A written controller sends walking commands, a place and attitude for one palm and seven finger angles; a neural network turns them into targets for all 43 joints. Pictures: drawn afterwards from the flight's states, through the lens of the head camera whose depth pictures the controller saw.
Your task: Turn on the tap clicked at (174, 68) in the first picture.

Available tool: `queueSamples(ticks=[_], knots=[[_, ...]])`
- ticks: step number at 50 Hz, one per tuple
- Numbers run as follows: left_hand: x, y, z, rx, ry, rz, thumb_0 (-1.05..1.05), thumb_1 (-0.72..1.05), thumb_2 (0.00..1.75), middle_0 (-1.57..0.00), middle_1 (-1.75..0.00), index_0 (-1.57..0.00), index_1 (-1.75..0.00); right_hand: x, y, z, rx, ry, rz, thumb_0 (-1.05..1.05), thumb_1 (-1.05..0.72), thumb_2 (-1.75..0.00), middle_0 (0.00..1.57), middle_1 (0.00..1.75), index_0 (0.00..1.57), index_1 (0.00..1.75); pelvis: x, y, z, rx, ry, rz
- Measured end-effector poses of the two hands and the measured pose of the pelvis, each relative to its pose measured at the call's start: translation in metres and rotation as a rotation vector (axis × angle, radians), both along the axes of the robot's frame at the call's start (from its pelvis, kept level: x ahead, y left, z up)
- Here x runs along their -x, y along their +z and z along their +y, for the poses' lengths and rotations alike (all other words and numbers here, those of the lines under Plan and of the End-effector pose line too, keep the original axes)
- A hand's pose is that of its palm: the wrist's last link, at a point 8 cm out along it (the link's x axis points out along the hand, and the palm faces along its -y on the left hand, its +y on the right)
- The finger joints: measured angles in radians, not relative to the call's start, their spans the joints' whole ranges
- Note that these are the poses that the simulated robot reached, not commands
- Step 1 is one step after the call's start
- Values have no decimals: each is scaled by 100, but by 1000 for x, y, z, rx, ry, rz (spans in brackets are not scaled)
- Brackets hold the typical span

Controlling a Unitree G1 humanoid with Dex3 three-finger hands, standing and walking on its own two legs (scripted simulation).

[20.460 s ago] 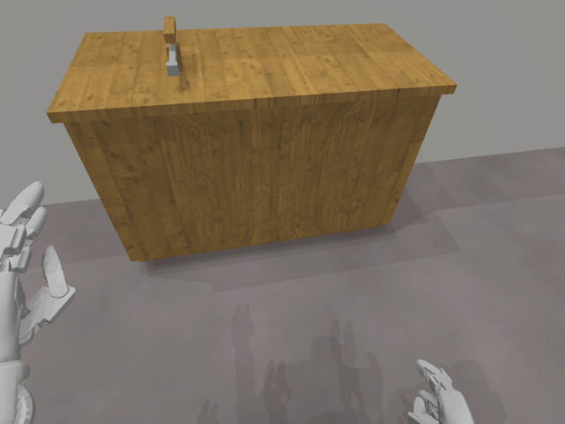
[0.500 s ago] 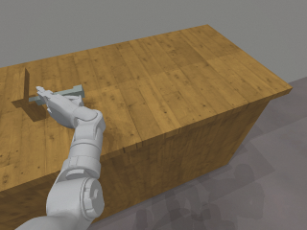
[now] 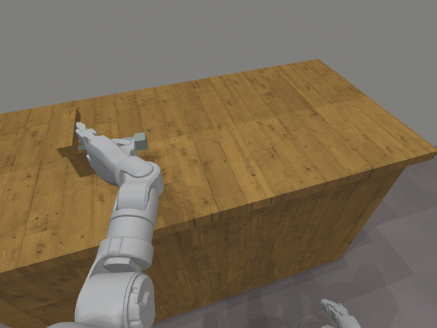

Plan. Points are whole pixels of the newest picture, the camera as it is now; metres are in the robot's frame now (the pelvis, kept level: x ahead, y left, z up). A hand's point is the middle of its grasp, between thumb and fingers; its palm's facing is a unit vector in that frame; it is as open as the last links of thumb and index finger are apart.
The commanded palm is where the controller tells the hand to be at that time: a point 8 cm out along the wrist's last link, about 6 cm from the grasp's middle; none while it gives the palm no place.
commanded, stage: lift the hand up off the lever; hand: left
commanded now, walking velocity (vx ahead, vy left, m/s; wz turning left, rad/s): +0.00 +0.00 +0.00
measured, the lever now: (141, 141) +0.48 +0.21 +0.08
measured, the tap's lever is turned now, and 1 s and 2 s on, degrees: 86 86 86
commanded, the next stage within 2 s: draw the hand back beside the body in 0.84 s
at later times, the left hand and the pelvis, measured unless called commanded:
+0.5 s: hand (131, 142) +0.40 +0.19 +0.16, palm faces +0.81 -0.58 -0.08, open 7.8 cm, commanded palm +0.35 +0.21 +0.16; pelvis -0.01 +0.00 +0.00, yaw -1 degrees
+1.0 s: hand (132, 136) +0.42 +0.19 +0.16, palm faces +0.75 -0.66 -0.10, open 7.8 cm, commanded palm +0.34 +0.22 +0.16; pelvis +0.01 +0.01 +0.01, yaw -1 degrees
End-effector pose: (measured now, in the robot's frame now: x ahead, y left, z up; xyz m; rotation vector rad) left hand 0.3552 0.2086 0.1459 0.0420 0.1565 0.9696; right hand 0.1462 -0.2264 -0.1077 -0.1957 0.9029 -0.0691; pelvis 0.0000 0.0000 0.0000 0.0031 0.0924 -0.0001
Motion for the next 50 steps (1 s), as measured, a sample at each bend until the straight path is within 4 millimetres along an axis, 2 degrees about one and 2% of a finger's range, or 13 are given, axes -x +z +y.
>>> queueSamples(ticks=[7, 27, 37, 48, 50], knots=[[6, 4, 1, -7, -1, -7, 2, 90, 90, -15, -15, -15, -15, -4, 4, -1, 8, 4, -15, 1, -90, -90, 20, 30, 20, 29, 3, 1, 0, 0, 3, -11], [10, 18, -2, 10, -12, -22, 2, 90, 90, -15, -15, -15, -15, 21, -1, -1, -6, -35, 29, 1, -90, -90, 20, 30, 20, 29, 7, 5, 2, -1, -13, -35], [8, 22, 7, 3, -6, -15, 2, 90, 90, -15, -15, -15, -15, 10, 5, -1, 7, -28, 7, 1, -90, -90, 20, 30, 20, 29, 6, 7, 3, 3, -11, -41], [-4, 16, 6, 17, -26, -1, 2, 90, 90, -15, -15, -15, -15, -6, 8, 4, 7, -21, 5, 1, -90, -90, 20, 30, 20, 29, -4, 8, 6, 3, -13, -30], [-8, 18, 3, -21, -118, -18, 2, 90, 90, -15, -15, -15, -15, -7, 8, 4, 10, -33, 11, 1, -90, -90, 20, 30, 20, 29, -6, 8, 7, 0, -18, -36]])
